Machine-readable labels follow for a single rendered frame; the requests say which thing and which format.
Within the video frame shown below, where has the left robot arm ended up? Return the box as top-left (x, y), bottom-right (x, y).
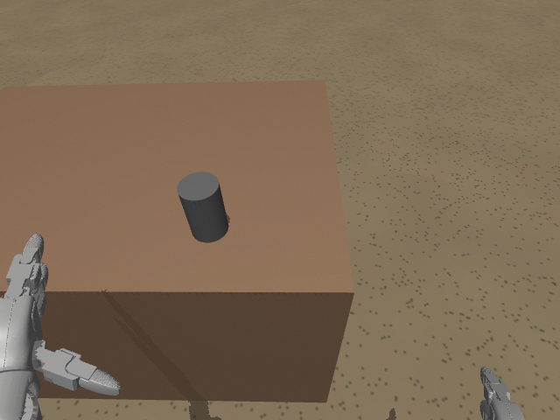
top-left (0, 369), bottom-right (43, 420)

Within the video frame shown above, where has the right robot hand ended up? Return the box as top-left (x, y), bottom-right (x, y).
top-left (480, 367), bottom-right (526, 420)

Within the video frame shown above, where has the can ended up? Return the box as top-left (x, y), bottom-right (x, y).
top-left (177, 172), bottom-right (228, 242)

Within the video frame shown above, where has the left robot hand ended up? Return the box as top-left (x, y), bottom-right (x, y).
top-left (0, 234), bottom-right (121, 396)

